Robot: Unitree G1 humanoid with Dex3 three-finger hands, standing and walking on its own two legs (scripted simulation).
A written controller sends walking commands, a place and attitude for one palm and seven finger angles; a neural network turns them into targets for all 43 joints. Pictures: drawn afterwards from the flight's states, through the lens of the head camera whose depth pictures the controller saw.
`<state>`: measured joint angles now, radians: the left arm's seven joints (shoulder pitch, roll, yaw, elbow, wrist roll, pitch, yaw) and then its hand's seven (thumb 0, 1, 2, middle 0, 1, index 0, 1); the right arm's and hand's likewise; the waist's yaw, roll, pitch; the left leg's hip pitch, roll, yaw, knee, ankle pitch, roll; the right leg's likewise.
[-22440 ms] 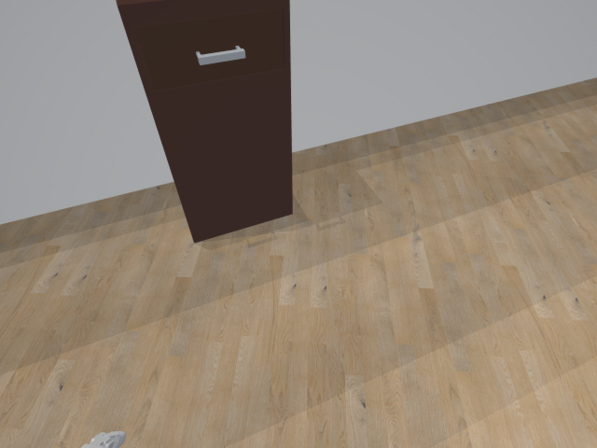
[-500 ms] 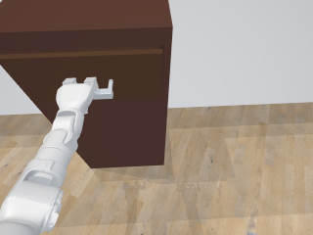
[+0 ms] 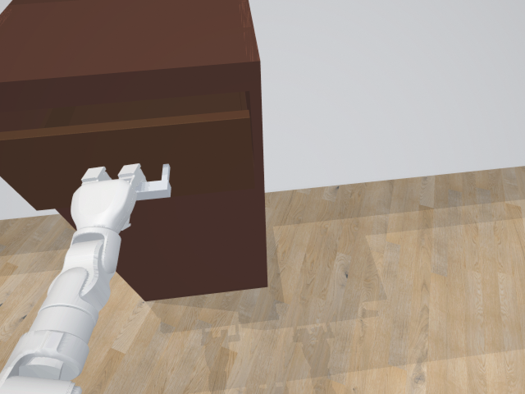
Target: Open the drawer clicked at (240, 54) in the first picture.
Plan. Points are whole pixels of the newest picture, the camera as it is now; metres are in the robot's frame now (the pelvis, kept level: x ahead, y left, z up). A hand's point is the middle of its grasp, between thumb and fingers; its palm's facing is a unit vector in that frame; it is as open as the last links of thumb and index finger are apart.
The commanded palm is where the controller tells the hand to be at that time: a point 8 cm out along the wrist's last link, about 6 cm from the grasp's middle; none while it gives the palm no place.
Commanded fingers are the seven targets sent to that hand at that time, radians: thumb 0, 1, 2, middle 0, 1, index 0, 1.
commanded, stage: pull the drawer open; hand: left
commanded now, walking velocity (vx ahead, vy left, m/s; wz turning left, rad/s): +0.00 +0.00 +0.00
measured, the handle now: (129, 183) +0.45 +0.23 +0.05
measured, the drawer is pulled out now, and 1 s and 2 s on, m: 0.06 0.28 0.30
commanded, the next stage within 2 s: open the thumb to release the handle in 1.28 s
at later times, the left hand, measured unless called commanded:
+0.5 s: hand (110, 287) +0.27 +0.22 +0.03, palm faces +0.03 -0.11 -0.99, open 5.7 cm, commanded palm +0.23 +0.23 +0.08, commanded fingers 0.00 0.90 0.90 -0.40 -1.35 -0.40 -1.35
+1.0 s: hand (96, 363) +0.18 +0.21 +0.03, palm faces +0.01 -0.10 -0.99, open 5.7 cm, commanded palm +0.12 +0.22 +0.08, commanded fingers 0.00 0.90 0.90 -0.40 -1.35 -0.40 -1.35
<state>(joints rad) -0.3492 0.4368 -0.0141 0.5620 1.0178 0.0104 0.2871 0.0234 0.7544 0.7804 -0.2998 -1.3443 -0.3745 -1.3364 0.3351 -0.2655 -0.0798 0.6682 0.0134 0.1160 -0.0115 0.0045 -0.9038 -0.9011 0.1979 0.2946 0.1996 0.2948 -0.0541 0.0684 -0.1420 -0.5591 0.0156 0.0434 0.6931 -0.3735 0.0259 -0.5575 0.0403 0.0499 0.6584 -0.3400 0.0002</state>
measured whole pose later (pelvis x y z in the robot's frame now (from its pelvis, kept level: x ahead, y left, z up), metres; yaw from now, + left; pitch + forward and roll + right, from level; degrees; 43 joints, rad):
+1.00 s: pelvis +0.00 -0.02 +0.00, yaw +1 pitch +7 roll +1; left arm 0.55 0.40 -0.02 -0.24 0.99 0.01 0.33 0.03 0.72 0.76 -0.30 -1.34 -0.40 -1.31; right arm 0.10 -0.25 -0.01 0.59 -0.03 0.07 0.01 0.01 -0.90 -0.90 0.20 0.29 0.20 0.29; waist 0.05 0.06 -0.10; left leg -0.42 0.02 0.04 0.70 -0.39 -0.01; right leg -0.45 0.04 0.04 0.73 -0.39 -0.03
